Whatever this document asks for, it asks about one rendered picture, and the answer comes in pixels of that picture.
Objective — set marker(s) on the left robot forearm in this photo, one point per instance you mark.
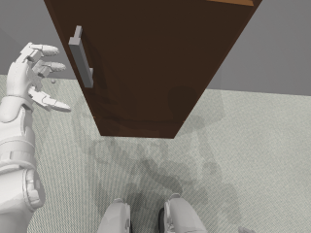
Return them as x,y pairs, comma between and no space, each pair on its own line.
17,139

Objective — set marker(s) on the cupboard door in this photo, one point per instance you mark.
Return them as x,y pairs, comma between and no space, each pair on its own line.
150,58

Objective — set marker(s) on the robot left shin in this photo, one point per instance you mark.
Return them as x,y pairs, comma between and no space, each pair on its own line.
120,201

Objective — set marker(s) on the robot left upper arm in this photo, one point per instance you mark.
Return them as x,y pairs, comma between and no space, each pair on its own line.
21,194

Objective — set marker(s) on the robot left hand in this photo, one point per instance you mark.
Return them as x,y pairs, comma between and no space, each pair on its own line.
21,77

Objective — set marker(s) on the handle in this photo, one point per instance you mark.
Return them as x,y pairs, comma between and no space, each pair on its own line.
78,52

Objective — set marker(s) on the left robot thigh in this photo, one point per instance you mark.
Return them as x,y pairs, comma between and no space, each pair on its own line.
116,219

